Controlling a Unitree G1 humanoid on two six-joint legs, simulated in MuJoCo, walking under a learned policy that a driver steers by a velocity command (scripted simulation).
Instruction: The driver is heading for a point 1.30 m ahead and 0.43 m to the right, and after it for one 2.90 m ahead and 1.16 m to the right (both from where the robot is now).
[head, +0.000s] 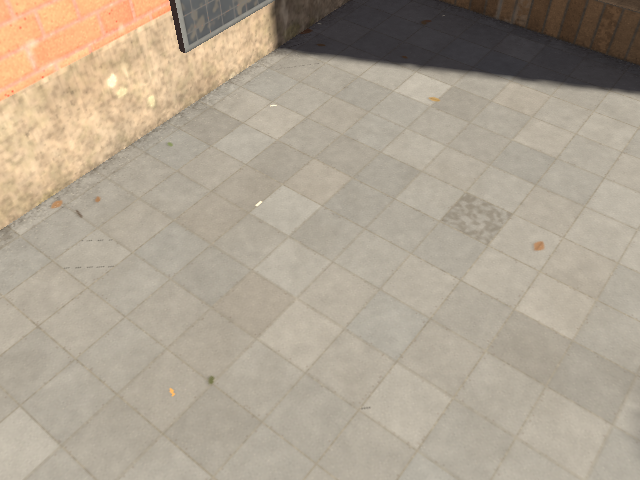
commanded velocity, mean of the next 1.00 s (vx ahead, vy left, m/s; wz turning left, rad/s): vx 0.45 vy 0.00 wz -0.23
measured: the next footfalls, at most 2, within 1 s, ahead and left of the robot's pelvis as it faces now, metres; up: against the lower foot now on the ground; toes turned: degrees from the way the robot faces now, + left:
left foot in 0.28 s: +0.35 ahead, +0.16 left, +0.00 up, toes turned +2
right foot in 0.86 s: +0.63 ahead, -0.10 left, +0.00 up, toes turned -15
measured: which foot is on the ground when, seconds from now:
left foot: up 0.00-0.26, down 0.28-0.84, up 0.86-1.00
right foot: down 0.00-0.28, up 0.30-0.84, down 0.86-1.00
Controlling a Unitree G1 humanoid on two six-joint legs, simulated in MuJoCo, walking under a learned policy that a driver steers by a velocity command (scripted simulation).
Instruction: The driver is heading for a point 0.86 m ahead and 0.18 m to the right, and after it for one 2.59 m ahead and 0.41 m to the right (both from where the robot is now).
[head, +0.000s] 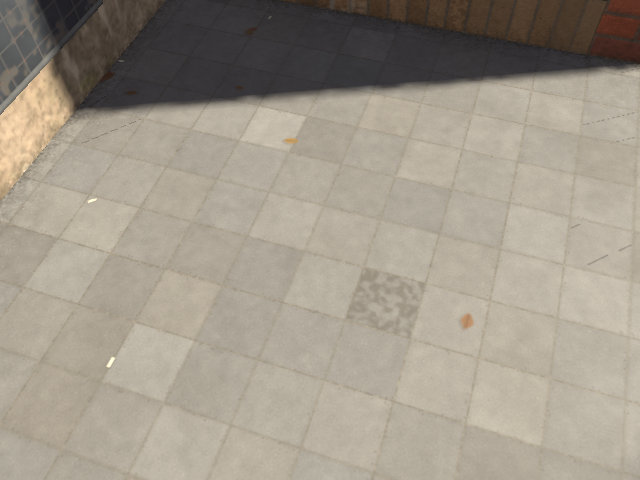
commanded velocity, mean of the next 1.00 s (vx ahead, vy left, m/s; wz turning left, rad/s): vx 0.20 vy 0.00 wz -0.43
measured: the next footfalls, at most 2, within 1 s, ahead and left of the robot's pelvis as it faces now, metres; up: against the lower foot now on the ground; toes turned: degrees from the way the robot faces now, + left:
left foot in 0.38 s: +0.22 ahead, +0.14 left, +0.00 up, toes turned -20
right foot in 0.80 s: +0.12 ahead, -0.11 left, +0.00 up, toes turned -24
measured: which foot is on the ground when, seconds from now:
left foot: up 0.00-0.36, down 0.38-0.80, up 0.82-1.00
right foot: down 0.00-0.38, up 0.40-0.78, down 0.80-1.00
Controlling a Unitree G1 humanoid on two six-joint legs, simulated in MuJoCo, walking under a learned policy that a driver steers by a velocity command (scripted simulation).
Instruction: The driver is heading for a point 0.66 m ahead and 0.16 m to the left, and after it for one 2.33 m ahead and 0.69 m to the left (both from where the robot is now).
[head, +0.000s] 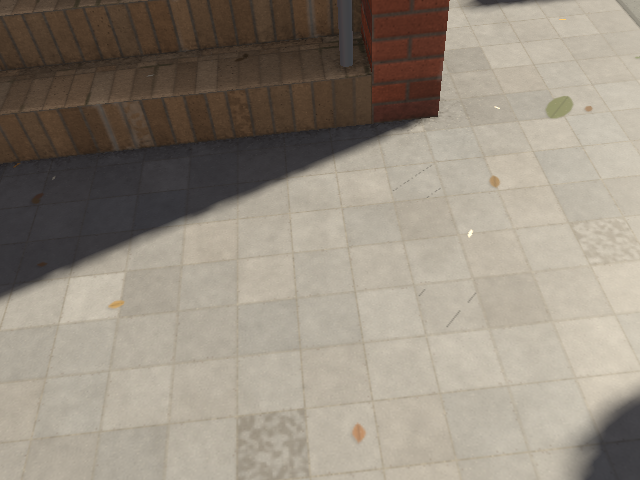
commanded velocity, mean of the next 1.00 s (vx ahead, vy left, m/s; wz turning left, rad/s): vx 0.47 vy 0.00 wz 0.04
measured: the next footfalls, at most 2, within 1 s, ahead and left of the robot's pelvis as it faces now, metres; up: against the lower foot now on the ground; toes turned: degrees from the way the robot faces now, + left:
left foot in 0.26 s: +0.32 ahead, +0.14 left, +0.00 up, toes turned +2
right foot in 0.78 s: +0.60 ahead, -0.10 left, +0.00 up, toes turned -1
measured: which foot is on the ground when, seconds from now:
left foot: up 0.00-0.24, down 0.26-0.78, up 0.80-1.00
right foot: down 0.00-0.26, up 0.28-0.76, down 0.78-1.00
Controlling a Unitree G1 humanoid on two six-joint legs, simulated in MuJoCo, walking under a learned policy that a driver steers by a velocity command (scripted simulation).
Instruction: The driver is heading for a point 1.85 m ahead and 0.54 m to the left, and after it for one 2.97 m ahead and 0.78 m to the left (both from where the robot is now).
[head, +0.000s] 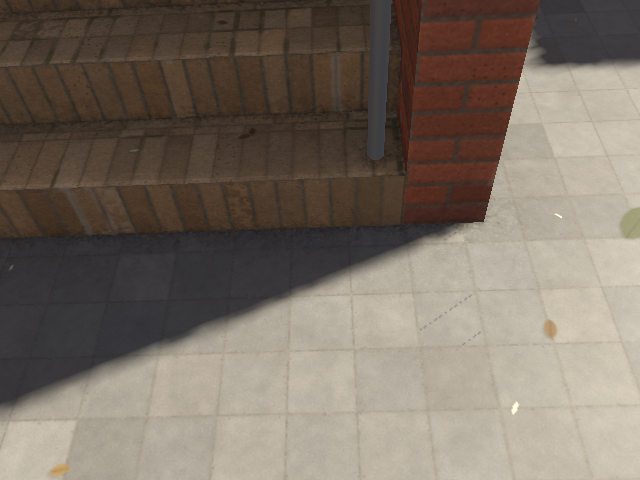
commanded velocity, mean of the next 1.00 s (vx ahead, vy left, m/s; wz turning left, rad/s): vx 0.07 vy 0.00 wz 0.42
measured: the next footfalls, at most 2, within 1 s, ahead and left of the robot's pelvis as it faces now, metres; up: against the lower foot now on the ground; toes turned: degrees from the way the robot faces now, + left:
left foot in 0.28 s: +0.24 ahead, +0.13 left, +0.00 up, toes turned +10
right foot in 0.72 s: +0.27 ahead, -0.07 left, +0.00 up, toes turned +25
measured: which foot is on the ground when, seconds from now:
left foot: up 0.00-0.26, down 0.28-0.74, up 0.76-1.00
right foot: down 0.00-0.28, up 0.30-0.70, down 0.72-1.00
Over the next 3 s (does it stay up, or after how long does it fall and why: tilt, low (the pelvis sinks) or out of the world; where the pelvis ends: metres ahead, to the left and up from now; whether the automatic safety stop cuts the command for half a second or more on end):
stays up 0.89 0.43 0.00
